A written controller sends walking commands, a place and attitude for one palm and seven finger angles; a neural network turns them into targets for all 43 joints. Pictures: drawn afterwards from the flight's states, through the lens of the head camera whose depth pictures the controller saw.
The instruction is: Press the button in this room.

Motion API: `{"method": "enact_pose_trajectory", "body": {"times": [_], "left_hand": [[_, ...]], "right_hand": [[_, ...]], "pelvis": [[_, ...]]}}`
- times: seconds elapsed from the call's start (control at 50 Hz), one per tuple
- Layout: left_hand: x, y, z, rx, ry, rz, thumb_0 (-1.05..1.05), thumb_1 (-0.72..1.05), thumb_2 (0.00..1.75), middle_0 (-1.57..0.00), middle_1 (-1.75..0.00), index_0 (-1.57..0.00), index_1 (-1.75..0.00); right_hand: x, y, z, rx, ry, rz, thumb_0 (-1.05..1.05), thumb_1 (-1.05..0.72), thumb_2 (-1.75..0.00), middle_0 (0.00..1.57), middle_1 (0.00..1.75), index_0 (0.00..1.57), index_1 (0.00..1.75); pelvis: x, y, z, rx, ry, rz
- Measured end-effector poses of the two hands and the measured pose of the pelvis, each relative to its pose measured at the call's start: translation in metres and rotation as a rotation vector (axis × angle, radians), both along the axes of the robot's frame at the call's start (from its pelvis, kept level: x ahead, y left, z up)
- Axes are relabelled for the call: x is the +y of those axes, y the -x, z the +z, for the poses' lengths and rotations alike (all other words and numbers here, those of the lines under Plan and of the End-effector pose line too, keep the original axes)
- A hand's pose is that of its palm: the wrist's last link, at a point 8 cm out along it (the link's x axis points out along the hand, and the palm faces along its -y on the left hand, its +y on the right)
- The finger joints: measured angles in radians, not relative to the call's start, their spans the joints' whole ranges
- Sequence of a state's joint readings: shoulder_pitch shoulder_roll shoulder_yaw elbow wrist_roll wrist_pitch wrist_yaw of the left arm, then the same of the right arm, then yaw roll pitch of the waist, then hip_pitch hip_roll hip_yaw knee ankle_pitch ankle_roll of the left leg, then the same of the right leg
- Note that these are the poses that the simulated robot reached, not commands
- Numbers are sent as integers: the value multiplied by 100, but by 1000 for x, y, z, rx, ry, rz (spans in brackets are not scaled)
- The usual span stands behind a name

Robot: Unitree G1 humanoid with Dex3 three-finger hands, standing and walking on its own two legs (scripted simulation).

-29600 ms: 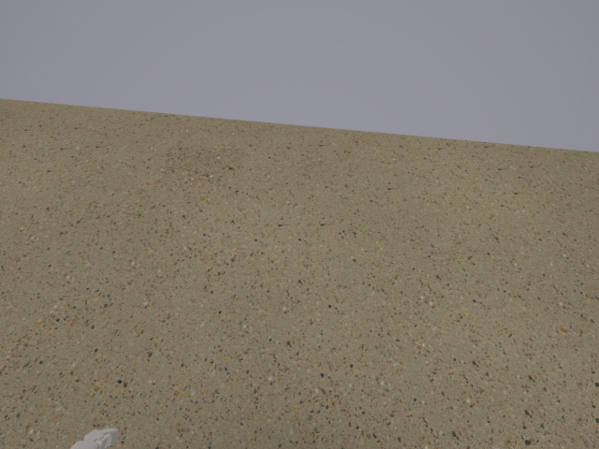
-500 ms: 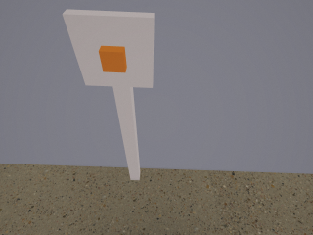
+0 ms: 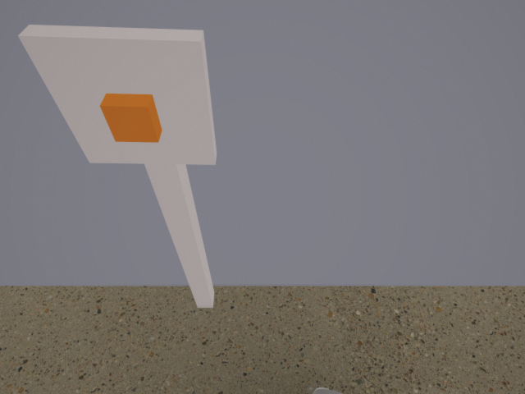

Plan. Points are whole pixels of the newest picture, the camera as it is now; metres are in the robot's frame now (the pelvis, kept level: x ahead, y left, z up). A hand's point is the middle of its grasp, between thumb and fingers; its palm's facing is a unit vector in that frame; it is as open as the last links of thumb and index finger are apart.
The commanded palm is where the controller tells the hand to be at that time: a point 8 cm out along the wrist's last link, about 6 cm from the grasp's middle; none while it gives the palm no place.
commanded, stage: come to a stop and stand still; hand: left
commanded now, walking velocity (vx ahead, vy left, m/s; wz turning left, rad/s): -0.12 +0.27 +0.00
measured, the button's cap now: (133, 117) +0.46 +0.21 +0.17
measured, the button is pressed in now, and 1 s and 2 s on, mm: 0 0 0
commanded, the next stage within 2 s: none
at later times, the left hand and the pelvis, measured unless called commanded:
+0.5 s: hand out of the picture +0.01 +0.21 -0.18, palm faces +0.09 -0.98 -0.19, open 7.4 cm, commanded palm none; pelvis -0.02 +0.02 +0.00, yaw +2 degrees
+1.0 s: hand out of the picture -0.06 +0.17 -0.17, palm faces +0.04 -0.99 -0.16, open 7.3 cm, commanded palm none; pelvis -0.05 +0.01 +0.00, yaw +1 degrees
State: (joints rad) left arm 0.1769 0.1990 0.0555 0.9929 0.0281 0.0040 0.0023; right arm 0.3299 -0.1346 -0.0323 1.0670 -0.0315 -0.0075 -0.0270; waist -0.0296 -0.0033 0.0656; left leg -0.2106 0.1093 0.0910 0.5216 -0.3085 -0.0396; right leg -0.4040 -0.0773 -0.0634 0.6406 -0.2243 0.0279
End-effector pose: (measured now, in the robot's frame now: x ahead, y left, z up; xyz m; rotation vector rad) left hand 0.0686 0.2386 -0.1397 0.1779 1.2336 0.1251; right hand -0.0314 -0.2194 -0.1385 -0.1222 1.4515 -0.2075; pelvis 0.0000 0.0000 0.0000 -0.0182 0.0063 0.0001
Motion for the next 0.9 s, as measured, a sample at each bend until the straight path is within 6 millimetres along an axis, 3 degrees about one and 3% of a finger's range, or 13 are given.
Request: {"method": "enact_pose_trajectory", "body": {"times": [0.08, 0.16, 0.24, 0.36, 0.46, 0.56, 0.74, 0.9], "left_hand": [[-17, -20, -2, -61, -40, -14, 0, 92, 90, -20, -30, -20, -30], [-30, -19, 1, -74, -28, -10, 0, 91, 90, -20, -30, -20, -30], [-28, -6, -1, -75, -7, 23, 0, 91, 90, -20, -30, -20, -30], [1, 29, -22, -27, 12, 74, 0, 91, 90, -21, -30, -20, -30], [19, 59, -18, 54, 15, 100, 0, 91, 90, -20, -30, -20, -30], [22, 88, -9, 114, 18, 117, 0, 91, 90, -20, -30, -20, -30], [2, 115, -6, 179, 16, 95, 0, 91, 90, -20, -30, -20, -30], [-17, 127, -4, 172, 42, 72, 1, 91, 90, -20, -30, -20, -30]], "right_hand": [[-23, -5, -22, 18, -18, -16, 1, -91, -90, 20, 30, 20, 30], [-36, -26, -20, -18, -4, 3, 1, -91, -90, 20, 30, 20, 30], [-39, -51, -9, -85, 19, 49, 1, -92, -90, 20, 30, 19, 30], [-24, -77, 5, -217, 72, 104, 1, -92, -90, 20, 30, 19, 30], [1, -67, 16, -212, 65, 119, 1, -91, -90, 20, 30, 19, 30], [14, -56, 17, -179, 54, 113, 1, -94, -90, 20, 30, 20, 30], [18, -19, -4, -105, -2, 67, 1, -94, -90, 20, 30, 20, 30], [21, 19, -5, -39, -37, 46, 1, -93, -90, 20, 30, 20, 30]], "pelvis": [[-17, -7, -14, -6, -20, 9], [-20, -1, -11, -13, -28, 16], [-16, 7, -8, -12, -30, 25], [3, 20, -15, -9, -10, 26], [14, 24, -4, -6, -2, 29], [23, 23, 4, 5, -8, 29], [23, 33, 1, 1, -35, 15], [16, 42, 4, -26, -24, 13]]}}
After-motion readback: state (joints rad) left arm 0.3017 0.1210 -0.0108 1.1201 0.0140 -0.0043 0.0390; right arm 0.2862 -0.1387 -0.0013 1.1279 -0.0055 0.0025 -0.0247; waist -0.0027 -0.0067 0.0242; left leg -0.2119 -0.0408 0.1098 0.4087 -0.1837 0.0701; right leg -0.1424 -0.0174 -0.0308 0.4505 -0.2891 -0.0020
